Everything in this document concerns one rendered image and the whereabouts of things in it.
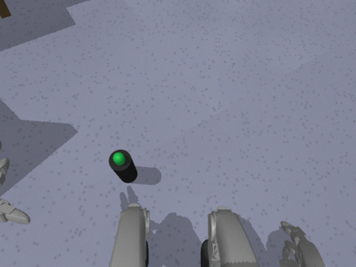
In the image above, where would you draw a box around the bottle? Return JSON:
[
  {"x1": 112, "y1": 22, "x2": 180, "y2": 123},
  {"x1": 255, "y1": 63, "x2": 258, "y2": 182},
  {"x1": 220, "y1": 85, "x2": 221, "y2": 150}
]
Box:
[{"x1": 109, "y1": 150, "x2": 137, "y2": 183}]

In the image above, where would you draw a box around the right robot hand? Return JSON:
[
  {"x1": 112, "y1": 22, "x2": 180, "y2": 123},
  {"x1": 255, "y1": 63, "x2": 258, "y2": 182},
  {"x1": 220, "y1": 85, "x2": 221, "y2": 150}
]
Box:
[{"x1": 279, "y1": 221, "x2": 325, "y2": 267}]

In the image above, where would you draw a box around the left robot hand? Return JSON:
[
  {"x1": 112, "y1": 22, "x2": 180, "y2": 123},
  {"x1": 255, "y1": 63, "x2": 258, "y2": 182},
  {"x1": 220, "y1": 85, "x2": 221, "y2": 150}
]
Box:
[{"x1": 0, "y1": 141, "x2": 31, "y2": 224}]

